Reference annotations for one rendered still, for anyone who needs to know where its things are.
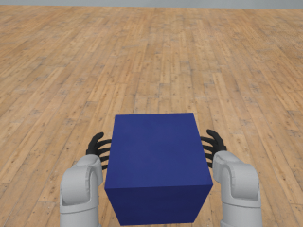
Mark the right robot hand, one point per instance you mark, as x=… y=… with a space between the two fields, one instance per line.
x=217 y=145

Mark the right robot forearm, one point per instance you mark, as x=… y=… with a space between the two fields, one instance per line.
x=240 y=191

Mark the carton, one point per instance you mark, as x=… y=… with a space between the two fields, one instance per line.
x=157 y=172

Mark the left robot hand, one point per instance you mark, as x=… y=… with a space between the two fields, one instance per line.
x=94 y=145

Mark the left robot forearm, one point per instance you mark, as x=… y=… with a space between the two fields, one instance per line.
x=79 y=198

